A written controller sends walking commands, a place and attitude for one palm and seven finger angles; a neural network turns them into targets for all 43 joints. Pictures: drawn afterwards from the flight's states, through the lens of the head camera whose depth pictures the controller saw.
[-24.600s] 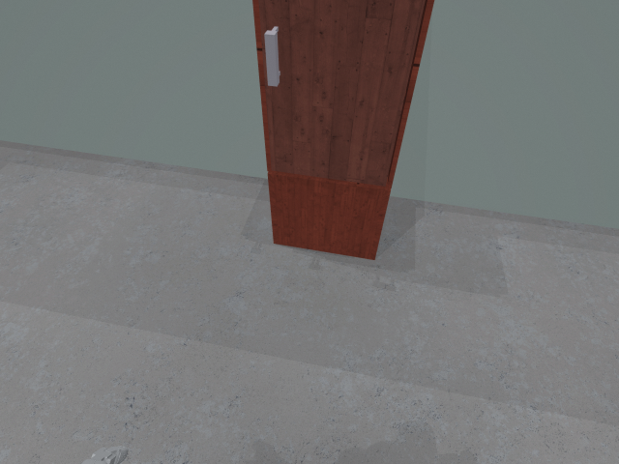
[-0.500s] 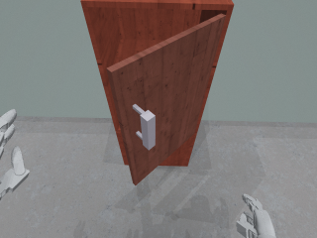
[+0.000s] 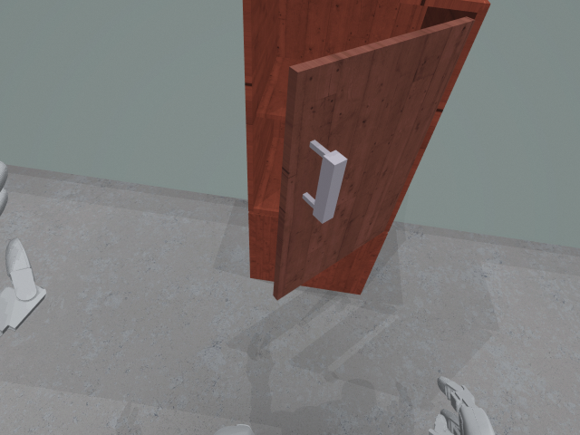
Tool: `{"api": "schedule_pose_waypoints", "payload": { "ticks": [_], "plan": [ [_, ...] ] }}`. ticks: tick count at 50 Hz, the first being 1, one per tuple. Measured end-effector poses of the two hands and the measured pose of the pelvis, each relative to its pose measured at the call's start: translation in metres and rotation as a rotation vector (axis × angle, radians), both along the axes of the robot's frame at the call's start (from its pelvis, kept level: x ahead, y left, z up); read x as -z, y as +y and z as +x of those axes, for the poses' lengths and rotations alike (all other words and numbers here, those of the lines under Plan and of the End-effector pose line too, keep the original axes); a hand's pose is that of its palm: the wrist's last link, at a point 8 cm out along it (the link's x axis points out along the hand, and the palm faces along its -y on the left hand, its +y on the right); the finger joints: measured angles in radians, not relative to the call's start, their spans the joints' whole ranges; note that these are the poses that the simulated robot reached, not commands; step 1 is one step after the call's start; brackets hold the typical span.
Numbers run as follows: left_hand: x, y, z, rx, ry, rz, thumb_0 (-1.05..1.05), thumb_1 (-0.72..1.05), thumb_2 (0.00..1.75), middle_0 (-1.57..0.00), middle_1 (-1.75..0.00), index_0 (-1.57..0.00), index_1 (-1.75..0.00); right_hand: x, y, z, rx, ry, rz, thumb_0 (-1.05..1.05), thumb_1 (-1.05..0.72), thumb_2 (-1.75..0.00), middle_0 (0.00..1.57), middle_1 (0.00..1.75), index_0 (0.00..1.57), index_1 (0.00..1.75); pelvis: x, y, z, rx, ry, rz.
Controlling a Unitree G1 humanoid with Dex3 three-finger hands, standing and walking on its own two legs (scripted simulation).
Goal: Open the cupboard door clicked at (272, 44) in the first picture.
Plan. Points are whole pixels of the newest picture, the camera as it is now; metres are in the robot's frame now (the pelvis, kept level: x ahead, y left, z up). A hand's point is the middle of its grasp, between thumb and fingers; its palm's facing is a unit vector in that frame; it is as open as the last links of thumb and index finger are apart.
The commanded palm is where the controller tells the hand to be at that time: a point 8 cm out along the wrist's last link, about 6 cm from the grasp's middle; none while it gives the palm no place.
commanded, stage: step back with the hand held close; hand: left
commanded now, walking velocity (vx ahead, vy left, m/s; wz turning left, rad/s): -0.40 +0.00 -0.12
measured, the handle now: (319, 181) +0.49 +0.00 +0.08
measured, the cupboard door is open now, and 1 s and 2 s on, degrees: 45 45 45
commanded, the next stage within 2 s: stop stepping back and stand still in 0.10 s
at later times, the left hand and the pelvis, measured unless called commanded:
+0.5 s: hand out of the picture +0.10 +0.23 +0.19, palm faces +0.30 -0.80 -0.51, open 7.4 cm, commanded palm +0.07 +0.26 +0.20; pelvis -0.11 -0.01 +0.01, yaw -8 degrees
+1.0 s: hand out of the picture +0.03 +0.24 +0.19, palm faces +0.44 -0.79 -0.42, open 7.4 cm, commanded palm -0.02 +0.27 +0.20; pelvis -0.19 -0.01 +0.02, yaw -6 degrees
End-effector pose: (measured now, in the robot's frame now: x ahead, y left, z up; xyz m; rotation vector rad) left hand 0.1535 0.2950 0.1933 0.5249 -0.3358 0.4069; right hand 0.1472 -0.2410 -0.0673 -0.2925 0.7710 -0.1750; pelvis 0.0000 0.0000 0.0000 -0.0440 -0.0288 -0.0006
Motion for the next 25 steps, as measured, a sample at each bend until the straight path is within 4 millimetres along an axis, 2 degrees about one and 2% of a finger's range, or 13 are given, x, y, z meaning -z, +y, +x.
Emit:
{"api": "schedule_pose_waypoints", "payload": {
  "ticks": [6,9,12,16,18,20,25],
  "plan": [
    [-0.009,0.021,-0.011,-0.022,-0.010,0.021,0.02,0.88,0.90,-0.21,-0.30,-0.21,-0.31,-0.010,0.021,-0.023,-0.003,-0.041,0.035,0.01,-0.91,-0.90,0.20,0.30,0.21,0.30,-0.010,0.006,-0.033,0.019,0.013,-0.037],
    [-0.015,0.015,-0.020,0.011,-0.015,0.002,0.02,0.89,0.90,-0.20,-0.30,-0.21,-0.31,-0.018,0.028,-0.037,-0.001,-0.057,0.062,0.01,-0.90,-0.90,0.20,0.30,0.21,0.30,-0.015,0.006,-0.047,0.055,0.043,-0.043],
    [-0.017,0.000,-0.028,0.074,-0.016,-0.031,0.02,0.89,0.90,-0.20,-0.30,-0.21,-0.31,-0.024,0.029,-0.051,-0.003,-0.070,0.070,0.01,-0.90,-0.90,0.20,0.30,0.21,0.30,-0.019,0.003,-0.062,0.076,0.074,-0.045],
    [-0.016,-0.021,-0.044,0.149,0.017,-0.009,0.02,0.89,0.90,-0.20,-0.30,-0.21,-0.31,-0.024,0.022,-0.073,-0.001,-0.096,0.085,0.01,-0.90,-0.90,0.20,0.30,0.21,0.30,-0.017,-0.005,-0.088,0.076,0.107,-0.021],
    [-0.013,-0.030,-0.057,0.175,0.042,0.062,0.02,0.89,0.90,-0.20,-0.30,-0.21,-0.31,-0.017,0.014,-0.085,0.001,-0.115,0.093,0.01,-0.90,-0.90,0.20,0.30,0.21,0.30,-0.007,-0.011,-0.105,0.105,0.116,0.039],
    [-0.012,-0.035,-0.069,0.199,0.077,0.088,0.02,0.89,0.90,-0.21,-0.30,-0.21,-0.31,-0.007,0.004,-0.102,0.017,-0.089,0.083,0.01,-0.90,-0.90,0.20,0.30,0.21,0.30,-0.004,-0.011,-0.117,0.122,0.092,0.017],
    [-0.016,-0.023,-0.089,0.151,0.065,0.093,0.02,0.88,0.90,-0.21,-0.30,-0.22,-0.31,0.001,-0.017,-0.152,0.112,-0.002,0.060,0.01,-0.90,-0.90,0.20,0.30,0.21,0.30,-0.006,-0.012,-0.110,0.147,0.054,0.038]
  ]
}}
